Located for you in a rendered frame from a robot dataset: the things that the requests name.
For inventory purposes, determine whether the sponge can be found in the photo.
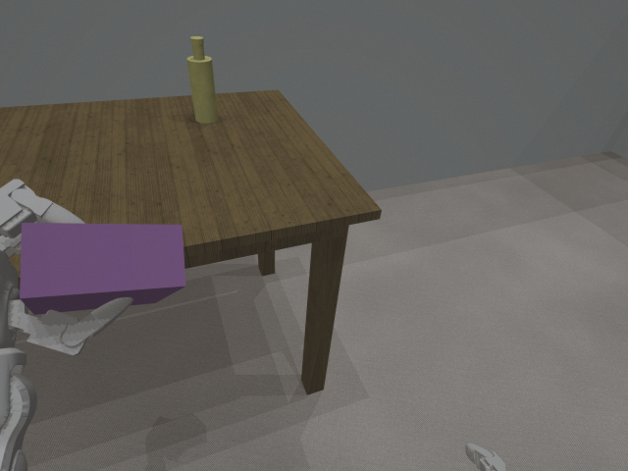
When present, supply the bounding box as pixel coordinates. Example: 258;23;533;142
20;223;186;315

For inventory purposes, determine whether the robot right hand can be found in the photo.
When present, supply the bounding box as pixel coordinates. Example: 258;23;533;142
465;444;506;471

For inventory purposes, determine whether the table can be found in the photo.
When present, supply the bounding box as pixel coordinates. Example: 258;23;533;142
0;90;382;395

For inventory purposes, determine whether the robot left hand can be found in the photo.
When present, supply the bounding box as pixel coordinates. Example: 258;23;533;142
0;179;133;356

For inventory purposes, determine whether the left robot forearm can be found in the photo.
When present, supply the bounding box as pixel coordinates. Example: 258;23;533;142
0;348;37;471

